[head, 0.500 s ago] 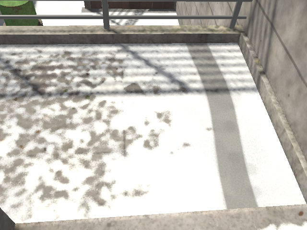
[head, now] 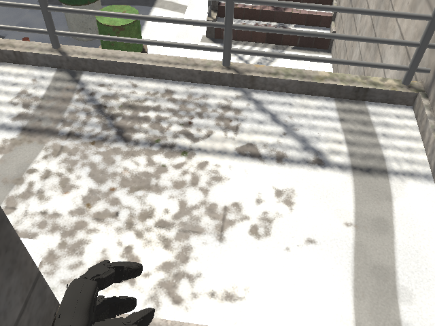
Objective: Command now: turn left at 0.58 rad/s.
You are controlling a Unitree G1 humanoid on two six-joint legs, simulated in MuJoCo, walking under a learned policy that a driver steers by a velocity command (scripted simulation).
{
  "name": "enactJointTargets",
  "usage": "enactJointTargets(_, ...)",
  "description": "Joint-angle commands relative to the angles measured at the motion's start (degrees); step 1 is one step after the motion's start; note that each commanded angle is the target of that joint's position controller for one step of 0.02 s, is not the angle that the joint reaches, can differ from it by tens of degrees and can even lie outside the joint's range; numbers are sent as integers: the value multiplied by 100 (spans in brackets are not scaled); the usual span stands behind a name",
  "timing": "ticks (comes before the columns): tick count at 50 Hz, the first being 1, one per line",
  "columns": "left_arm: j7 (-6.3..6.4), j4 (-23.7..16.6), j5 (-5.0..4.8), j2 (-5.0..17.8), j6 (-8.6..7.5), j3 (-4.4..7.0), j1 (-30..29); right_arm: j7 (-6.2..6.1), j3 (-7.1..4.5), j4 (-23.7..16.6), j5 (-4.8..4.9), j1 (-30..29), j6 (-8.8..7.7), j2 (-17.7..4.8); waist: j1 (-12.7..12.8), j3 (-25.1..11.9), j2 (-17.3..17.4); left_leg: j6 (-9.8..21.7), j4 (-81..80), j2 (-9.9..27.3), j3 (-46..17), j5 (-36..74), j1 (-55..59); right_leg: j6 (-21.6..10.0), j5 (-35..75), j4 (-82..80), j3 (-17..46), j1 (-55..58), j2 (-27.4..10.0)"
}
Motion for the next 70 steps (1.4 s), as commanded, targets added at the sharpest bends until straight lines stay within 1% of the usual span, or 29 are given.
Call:
enactJointTargets(1, -28, -168, -171, 374, -133, 198, 682, 174, -334, -478, -10, -473, 17, -1007, 615, -170, 995, 709, -1430, 1136, -1799, -3077, -1020, -360, 129, -2093, -132, 2421, 50)
enactJointTargets(2, 35, 73, -182, 461, -156, 278, 1224, 146, -343, -441, 14, -333, 14, -983, 803, -117, 661, 485, -1056, 922, -1628, -3585, -1615, -423, -110, -2696, -157, 3325, 11)
enactJointTargets(3, 93, 251, -211, 661, -235, 360, 1751, 141, -352, -275, 25, -53, -50, -792, 973, -244, -178, 180, 633, 304, -756, -3855, -2421, -393, -711, -2910, 335, 4183, -401)
enactJointTargets(4, 22, 305, -309, 826, -298, 291, 2602, 97, -213, -420, 45, -167, -95, -106, 1157, -424, -774, -40, 3026, -159, 701, -4185, -3557, -491, -2182, -2951, 1715, 4476, -1954)
enactJointTargets(5, 20, 341, -72, 1245, -322, 416, 2535, 113, -358, -861, 37, -1229, -234, -620, 1459, 120, -1115, -356, 3692, -399, 639, -3647, -5218, -864, -1529, -3808, 3398, 4142, -2348)
enactJointTargets(6, 21, 497, 45, 1171, -403, 443, 2388, 85, -399, -904, -80, -1488, -304, -793, 1150, 402, -893, -480, 4594, -149, 631, -3011, -5381, -864, -884, -3723, 3199, 3560, -2275)
enactJointTargets(8, 26, 349, 186, 776, -509, 319, 1705, 117, -309, -643, -166, -1128, -262, -489, 623, 101, -907, -439, 6737, -237, 994, -2314, -5044, -795, 1143, -3197, 1890, 2551, -1746)
enactJointTargets(10, 12, 251, 221, 680, -552, 271, 1226, 204, -305, -504, -108, -811, -96, -445, 161, -330, -823, -534, 8056, -163, 1319, -1725, -4151, -961, 2089, -3091, 1076, 1389, -1444)
enactJointTargets(15, 37, 351, 82, 858, -546, 311, 1884, 126, -235, -710, -44, -1324, 296, -396, 467, -167, -376, -670, 9477, 51, 1630, -1232, -4571, -1123, 1410, -3179, 793, 1322, -1409)
enactJointTargets(20, 135, 680, 160, 1060, -691, 464, 2848, 120, -173, -939, -147, -1970, 312, -363, 908, -145, -506, -639, 9067, 319, 1546, -1141, -5632, -1251, -912, -3324, 1210, 2619, -1709)
enactJointTargets(25, 160, 876, 203, 1137, -813, 593, 3209, 242, -143, -1035, -84, -2337, 243, -227, 1011, 61, -394, -563, 8108, 712, 1406, -1098, -5939, -1446, -1744, -3686, 1373, 3028, -2234)
enactJointTargets(29, 150, 954, 170, 1068, -833, 600, 3010, 246, -78, -951, 56, -2270, 225, -143, 878, 360, -214, -602, 6371, 1108, 1363, -496, -5026, -1657, -1878, -4065, 1063, 2540, -2290)
enactJointTargets(32, 74, 980, 119, 1063, -824, 626, 2753, 430, -39, -815, 74, -2380, 54, 12, 997, 297, -245, -611, 3527, 1321, 1607, -77, -3235, -1547, -1763, -4265, 454, 1922, -2090)
enactJointTargets(35, -83, 990, 71, 1305, -582, 666, 2531, 668, -50, -539, 255, -2409, -126, 36, 1048, 358, -581, -309, 1779, 1274, 2223, -626, -1007, -1628, -1667, -4839, 156, 1195, -2040)
enactJointTargets(37, -220, 1151, 79, 1364, -531, 687, 2620, 615, -123, -279, 312, -2100, -188, -164, 981, 603, -501, -224, 1039, 1159, 2374, -762, -324, -1596, -1235, -4764, 131, 1384, -2085)
enactJointTargets(39, -287, 1262, 161, 1220, -481, 703, 2648, 432, -111, 193, 158, -1097, -306, -142, 596, 475, -198, -200, 39, 936, 2554, -1077, 798, -1453, -112, -3686, -105, 1626, -1825)
enactJointTargets(40, -243, 1387, 189, 928, -504, 658, 2886, 332, -166, 490, 49, -151, -461, -278, 247, -70, 246, -181, -63, 1311, 1995, -1442, 2015, -1262, 331, -2033, -573, 1323, -1443)
enactJointTargets(41, -263, 1195, 228, 353, -515, 544, 2856, 256, -111, 456, -68, 505, -637, -570, 208, -420, 1042, -96, -591, 3117, -239, -1895, 2540, -923, -1412, -89, -737, 440, -929)
enactJointTargets(42, -256, 1123, -51, 375, -530, 599, 2895, 122, -319, 709, 34, 1212, -625, -1324, -30, -355, 1549, 473, -1507, 3755, -2386, -1793, 2954, -828, -1649, 767, 235, -1327, 378)
enactJointTargets(43, -218, 1199, 68, 856, -547, 705, 2594, 96, -288, 826, 164, 932, -661, -1117, 132, 58, 783, 404, -1298, 3466, -1460, -1628, 2664, -883, -1128, 994, 833, -1562, 38)
enactJointTargets(47, -279, 1462, 131, 905, -426, 727, 2530, 4, -25, 582, 245, -524, -781, -12, 809, -58, 1264, -106, -1310, 2507, 904, 948, 1564, -438, 453, 728, 210, -343, -472)
enactJointTargets(49, -281, 1489, 143, 853, -265, 719, 2630, -26, -117, 716, 258, -258, -808, -318, 910, -405, 1015, 153, -1132, 2503, 1501, 2294, 1315, -331, 723, 1246, -27, 23, -327)
enactJointTargets(52, -247, 1357, 236, 831, -147, 732, 2137, -96, -174, 1031, 300, 182, -893, -390, 959, -137, 546, 175, -827, 2343, 2252, 2346, 931, -290, 2048, 1229, -128, -223, -396)
enactJointTargets(54, -246, 1250, 316, 692, -114, 712, 1910, -105, -157, 1196, 276, 562, -960, -384, 859, -126, 914, 219, -556, 2421, 2271, 2542, 1077, -297, 2362, 1147, -226, -490, -384)
enactJointTargets(55, -298, 1300, 306, 769, -82, 737, 1979, -116, -145, 1165, 172, 723, -931, -317, 792, -73, 785, 325, -423, 2437, 2253, 2434, 1148, -336, 2542, 1141, -184, -619, -398)
enactJointTargets(59, -329, 1103, 358, 877, -41, 839, 1369, -101, -291, 1453, 120, 1441, -1027, -490, 422, 266, 542, 554, -4, 2978, 1780, 1143, 2326, -518, 2741, 571, 467, -1961, -653)
enactJointTargets(63, -477, 820, 339, 778, -122, 862, 641, -125, -265, 1639, 11, 1616, -1092, -361, 273, 641, 338, 536, 707, 3043, 1792, -780, 1607, -541, 3778, -533, 461, -1962, -687)
enactJointTargets(66, -645, 713, 247, 509, -221, 788, 284, -113, -189, 1573, -106, 1497, -1039, -281, 56, 707, 285, 293, 1457, 2917, 2135, -1112, 1044, -615, 4520, -1389, -40, -1477, -540)
enactJointTargets(70, -714, 704, -10, 167, -363, 631, -123, -271, -182, 1667, -53, 1271, -764, -452, -154, 1034, 583, 186, 1722, 2996, 2556, -1030, -146, -661, 4110, -2313, -738, 340, -681)
Keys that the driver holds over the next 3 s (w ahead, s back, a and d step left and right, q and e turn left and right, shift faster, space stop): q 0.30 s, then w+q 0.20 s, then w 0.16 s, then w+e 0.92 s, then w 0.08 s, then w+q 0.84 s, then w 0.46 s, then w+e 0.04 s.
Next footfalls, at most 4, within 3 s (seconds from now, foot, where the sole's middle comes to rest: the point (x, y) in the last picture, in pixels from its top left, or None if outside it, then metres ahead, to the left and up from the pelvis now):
0.06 right None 0.07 -0.12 -0.77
0.80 left None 0.12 0.17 -0.77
1.48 right None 0.46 -0.01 -0.94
2.18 left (157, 270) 0.89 0.15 -1.11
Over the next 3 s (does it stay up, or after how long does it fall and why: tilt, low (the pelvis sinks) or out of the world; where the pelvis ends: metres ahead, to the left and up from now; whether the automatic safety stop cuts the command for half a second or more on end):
stays up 1.21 0.16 -0.33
